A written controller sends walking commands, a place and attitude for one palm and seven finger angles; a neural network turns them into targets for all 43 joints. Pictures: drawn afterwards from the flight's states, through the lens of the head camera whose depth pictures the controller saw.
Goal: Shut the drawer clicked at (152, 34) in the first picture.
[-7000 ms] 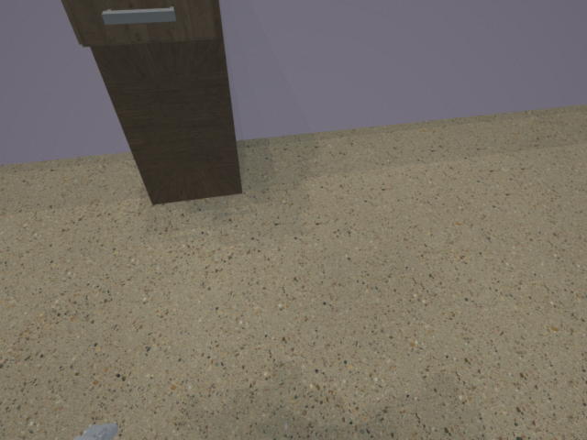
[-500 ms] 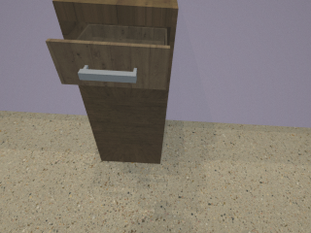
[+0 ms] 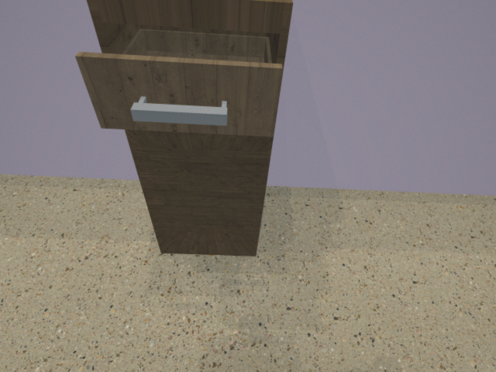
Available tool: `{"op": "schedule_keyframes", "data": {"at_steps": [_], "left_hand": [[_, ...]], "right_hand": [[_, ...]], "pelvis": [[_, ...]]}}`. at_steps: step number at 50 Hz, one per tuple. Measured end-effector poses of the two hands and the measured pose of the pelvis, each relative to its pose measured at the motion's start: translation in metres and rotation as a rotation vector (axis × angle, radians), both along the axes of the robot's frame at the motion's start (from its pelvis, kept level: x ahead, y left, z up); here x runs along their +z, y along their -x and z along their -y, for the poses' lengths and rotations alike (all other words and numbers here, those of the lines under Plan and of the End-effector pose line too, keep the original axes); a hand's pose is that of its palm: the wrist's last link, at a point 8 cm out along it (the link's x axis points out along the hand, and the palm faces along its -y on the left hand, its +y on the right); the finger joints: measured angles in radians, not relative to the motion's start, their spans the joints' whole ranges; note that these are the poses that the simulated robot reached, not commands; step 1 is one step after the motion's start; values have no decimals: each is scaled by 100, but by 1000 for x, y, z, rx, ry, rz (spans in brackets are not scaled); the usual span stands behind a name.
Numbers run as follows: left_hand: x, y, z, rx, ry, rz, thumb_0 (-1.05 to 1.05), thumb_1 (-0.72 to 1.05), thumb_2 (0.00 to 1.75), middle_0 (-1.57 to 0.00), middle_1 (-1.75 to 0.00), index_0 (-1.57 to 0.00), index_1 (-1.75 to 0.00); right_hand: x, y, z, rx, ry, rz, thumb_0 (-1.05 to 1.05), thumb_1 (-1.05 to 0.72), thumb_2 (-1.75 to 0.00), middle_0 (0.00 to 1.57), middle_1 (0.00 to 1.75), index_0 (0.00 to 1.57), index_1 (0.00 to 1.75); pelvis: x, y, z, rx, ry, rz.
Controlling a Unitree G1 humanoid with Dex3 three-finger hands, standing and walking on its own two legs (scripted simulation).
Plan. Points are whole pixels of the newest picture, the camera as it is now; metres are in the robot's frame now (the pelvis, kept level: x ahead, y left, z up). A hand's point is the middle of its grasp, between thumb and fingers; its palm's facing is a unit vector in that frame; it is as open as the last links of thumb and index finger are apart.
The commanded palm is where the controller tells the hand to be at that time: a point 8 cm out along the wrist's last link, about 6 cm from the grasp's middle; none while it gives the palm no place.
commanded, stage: shuffle to correct the standing spot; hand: left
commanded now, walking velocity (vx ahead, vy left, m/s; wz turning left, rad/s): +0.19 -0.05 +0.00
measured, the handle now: (182, 108) +0.56 +0.18 +0.14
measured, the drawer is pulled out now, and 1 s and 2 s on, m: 0.17 0.17 0.17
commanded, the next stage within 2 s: come to a stop and stand still in 0.48 s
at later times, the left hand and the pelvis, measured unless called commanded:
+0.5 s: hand out of the picture +0.16 +0.16 -0.16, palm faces +0.08 -0.98 -0.19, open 7.1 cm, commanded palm none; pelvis +0.11 -0.02 +0.01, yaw +3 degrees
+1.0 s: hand (178, 344) +0.21 +0.14 -0.16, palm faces +0.04 -0.96 -0.27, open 7.3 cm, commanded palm none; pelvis +0.18 -0.05 +0.00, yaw +0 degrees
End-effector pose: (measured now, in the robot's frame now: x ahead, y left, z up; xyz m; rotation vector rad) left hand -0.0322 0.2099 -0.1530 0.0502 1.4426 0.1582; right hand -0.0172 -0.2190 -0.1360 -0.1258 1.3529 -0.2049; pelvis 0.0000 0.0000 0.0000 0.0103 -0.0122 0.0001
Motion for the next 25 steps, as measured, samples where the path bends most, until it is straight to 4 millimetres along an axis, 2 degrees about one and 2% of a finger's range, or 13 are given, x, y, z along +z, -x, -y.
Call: {"op": "schedule_keyframes", "data": {"at_steps": [5, 8, 12, 15, 17, 19, 21, 25], "left_hand": [[27, -73, -22, -53, -66, 135, 2, 95, 90, -20, -30, -20, -30], [38, -113, -27, -82, -92, 194, 2, 95, 90, -20, -30, -20, -30], [42, -161, -15, -131, -105, 242, 1, 93, 90, -19, -30, -20, -30], [36, -188, 0, -137, -106, 294, 1, 93, 90, -19, -30, -20, -30], [34, -193, 10, -112, -90, 307, 0, 92, 90, -19, -30, -20, -30], [32, -189, 18, -82, -69, 294, 0, 92, 90, -20, -30, -20, -30], [31, -187, 14, -28, -86, 285, -2, 95, 90, -20, -30, -20, -30], [22, -180, 3, -27, -77, 206, -3, 96, 90, -20, -30, -20, -30]], "right_hand": [[9, 15, -17, -27, -51, -70, 0, -91, -90, 20, 29, 20, 30], [11, 18, -20, -43, -74, -111, 0, -90, -89, 20, 29, 20, 30], [5, 16, -14, -76, -94, -162, 0, -90, -89, 20, 30, 20, 30], [-6, 8, -2, -78, -102, -198, 0, -90, -89, 20, 30, 20, 30], [-8, -7, 8, -57, -91, -208, 0, -90, -89, 20, 30, 20, 30], [-7, -30, 18, -34, -72, -190, 0, -90, -89, 20, 30, 20, 30], [-4, -59, 27, -12, -49, -149, 0, -91, -90, 20, 29, 20, 30], [6, -123, 34, 26, -4, -30, 0, -91, -90, 20, 29, 19, 30]], "pelvis": [[16, -17, 0, 0, 6, -19], [19, -29, 4, -1, 9, -26], [15, -47, 14, -10, 1, -31], [5, -64, 24, -4, 1, -25], [4, -72, 25, 15, 23, -11], [6, -81, 25, 27, 37, -3], [8, -91, 25, 39, 48, -1], [9, -109, 22, 48, 56, -4]]}}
